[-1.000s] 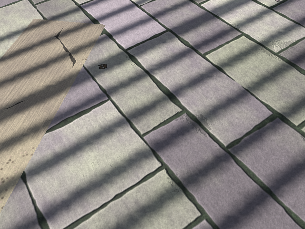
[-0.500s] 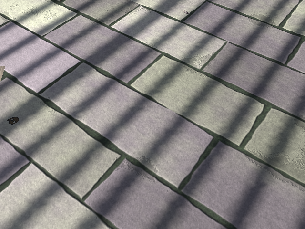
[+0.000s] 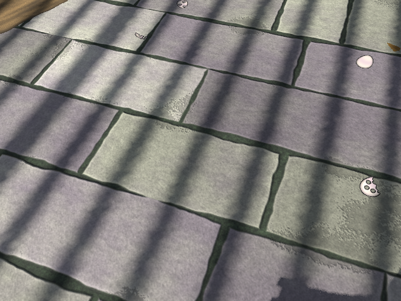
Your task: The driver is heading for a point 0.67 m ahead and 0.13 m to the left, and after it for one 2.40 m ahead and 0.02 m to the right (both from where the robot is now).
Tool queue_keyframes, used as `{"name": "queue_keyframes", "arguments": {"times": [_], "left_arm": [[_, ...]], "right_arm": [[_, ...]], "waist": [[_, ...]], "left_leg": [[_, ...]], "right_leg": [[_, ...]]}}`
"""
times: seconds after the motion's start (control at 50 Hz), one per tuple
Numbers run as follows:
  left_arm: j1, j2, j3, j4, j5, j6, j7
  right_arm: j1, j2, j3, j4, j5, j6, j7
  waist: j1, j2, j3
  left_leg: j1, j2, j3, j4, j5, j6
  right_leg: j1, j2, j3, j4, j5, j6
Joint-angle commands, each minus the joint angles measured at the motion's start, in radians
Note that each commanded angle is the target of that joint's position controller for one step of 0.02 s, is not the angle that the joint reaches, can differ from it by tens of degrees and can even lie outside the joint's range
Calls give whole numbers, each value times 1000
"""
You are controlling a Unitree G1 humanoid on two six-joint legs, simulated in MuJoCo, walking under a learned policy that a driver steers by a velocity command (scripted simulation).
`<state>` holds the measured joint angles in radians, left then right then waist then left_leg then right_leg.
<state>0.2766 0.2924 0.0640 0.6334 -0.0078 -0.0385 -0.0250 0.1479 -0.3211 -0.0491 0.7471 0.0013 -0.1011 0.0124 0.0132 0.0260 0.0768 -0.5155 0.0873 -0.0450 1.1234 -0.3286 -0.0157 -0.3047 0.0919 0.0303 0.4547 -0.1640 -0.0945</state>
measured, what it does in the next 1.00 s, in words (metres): walks ahead: left foot, then right foot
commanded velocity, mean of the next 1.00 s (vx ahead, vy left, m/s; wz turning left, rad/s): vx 0.48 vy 0.00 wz -0.05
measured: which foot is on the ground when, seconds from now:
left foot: up 0.00-0.28, down 0.30-0.80, up 0.82-1.00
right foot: down 0.00-0.32, up 0.34-0.78, down 0.80-1.00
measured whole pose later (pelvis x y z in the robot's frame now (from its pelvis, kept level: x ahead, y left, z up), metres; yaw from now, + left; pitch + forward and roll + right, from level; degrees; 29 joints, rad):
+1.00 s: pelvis +0.54 -0.03 +0.00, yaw +2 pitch +1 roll -1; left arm 0.19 0.26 0.06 0.73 0.02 -0.09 -0.01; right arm 0.27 -0.33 -0.07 0.76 0.02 -0.01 -0.02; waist 0.00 0.05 0.05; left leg -0.55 0.05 -0.04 1.11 -0.39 -0.04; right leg -0.25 0.01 -0.08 0.39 -0.17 -0.03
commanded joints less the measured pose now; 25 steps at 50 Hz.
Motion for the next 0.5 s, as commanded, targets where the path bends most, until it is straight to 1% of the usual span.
{"name": "queue_keyframes", "arguments": {"times": [0.02, 0.04, 0.08, 0.12, 0.16, 0.2, 0.24, 0.26, 0.28, 0.3, 0.32, 0.34, 0.36, 0.38, 0.4, 0.42, 0.44, 0.46, 0.48, 0.5], "left_arm": [[-32, 150, 41, -75, 2, -27, 20], [-19, 161, 44, -66, 0, -27, 28], [8, 170, 48, -47, -5, -23, 38], [35, 177, 50, -30, -9, -18, 43], [70, 174, 49, -5, -11, -18, 42], [97, 156, 44, 20, -15, -17, 41], [104, 152, 44, 36, -11, -13, 42], [101, 153, 45, 41, -9, -8, 41], [93, 144, 42, 43, -8, -4, 39], [94, 113, 30, 41, -3, -3, 37], [131, 65, 10, 26, 13, -4, 38], [271, 13, -6, 26, -21, -16, 37], [216, 110, 9, 40, -32, -22, 41], [79, 157, 22, 18, -32, -23, 41], [7, 147, 18, 0, -16, -24, 43], [-28, 131, 18, -11, -1, -30, 40], [-19, 113, 18, -10, 1, -32, 36], [-3, 95, 15, -2, -2, -32, 33], [5, 78, 11, 3, -2, -30, 31], [-6, 65, 7, -1, 0, -29, 30]], "right_arm": [[30, -92, -26, -51, -17, 5, -4], [-7, -79, -21, -63, -19, 9, -5], [-89, -52, -8, -82, -17, 10, -3], [-160, -39, -1, -98, -11, 5, 4], [-191, -46, 0, -106, 1, -2, 14], [-201, -66, -7, -111, 3, -9, 22], [-184, -86, -16, -112, 3, -14, 27], [-157, -93, -21, -108, 3, -17, 26], [-100, -102, -29, -92, 0, -19, 23], [2, -132, -45, -69, -9, -24, 18], [148, -190, -58, -57, -22, -27, 14], [249, -259, -82, -5, -17, -14, 22], [252, -163, -59, -6, 16, -12, 29], [193, -112, -44, -16, 15, -9, 24], [139, -98, -35, -26, 0, -3, 21], [109, -79, -28, -24, -7, 1, 19], [97, -63, -20, -24, -16, -1, 14], [98, -53, -17, -20, -14, -3, 13], [108, -55, -17, -13, -7, -6, 11], [120, -67, -19, -5, -1, -8, 10]], "waist": [[-34, -68, -118], [-25, -65, -101], [5, -77, -77], [35, -92, -63], [55, -102, -61], [61, -111, -56], [48, -133, -49], [34, -149, -48], [1, -153, -64], [-46, -132, -135], [-87, -8, -292], [-47, 324, -397], [-84, 199, -324], [-104, 100, -191], [-85, 34, -128], [-66, 26, -78], [-40, 55, -76], [-31, 76, -83], [-26, 82, -89], [-26, 76, -84]], "left_leg": [[-94, 21, -14, -99, 87, -37], [-102, 12, -9, -167, 138, -51], [-78, -14, -7, -331, 277, -64], [-20, -48, -4, -470, 381, -65], [21, -59, -6, -534, 440, -58], [22, -54, -23, -579, 428, -36], [33, -53, -22, -602, 347, -5], [61, -59, -8, -613, 298, 14], [138, -74, 18, -643, 272, 38], [291, -56, 9, -649, 279, 74], [563, 108, -172, -614, 295, 149], [846, 295, -659, -763, 18, 319], [822, 300, -768, -848, -253, 303], [704, 265, -619, -859, -236, 258], [587, 222, -497, -866, -121, 236], [499, 183, -415, -885, -17, 236], [449, 151, -353, -903, 67, 225], [431, 130, -310, -919, 129, 225], [424, 124, -276, -930, 189, 233], [416, 127, -247, -942, 246, 243]], "right_leg": [[112, -249, 303, -229, 214, -206], [91, -235, 278, -232, 219, -200], [62, -199, 237, -227, 168, -168], [35, -179, 227, -217, 97, -140], [49, -199, 243, -207, 49, -128], [110, -230, 280, -162, 23, -120], [169, -261, 319, -116, 49, -108], [187, -268, 330, -90, 88, -99], [192, -249, 322, -37, 166, -83], [176, -194, 281, 103, 259, -54], [37, -123, 215, 392, 99, -11], [-311, 23, 113, 728, -375, 71], [-446, -26, 178, 838, -399, 73], [-485, -68, 159, 850, -310, 66], [-460, -110, 115, 819, -242, 65], [-442, -142, 100, 753, -189, 66], [-389, -170, 93, 705, -149, 66], [-357, -178, 81, 669, -134, 70], [-349, -181, 66, 637, -132, 76], [-357, -186, 54, 598, -124, 84]]}}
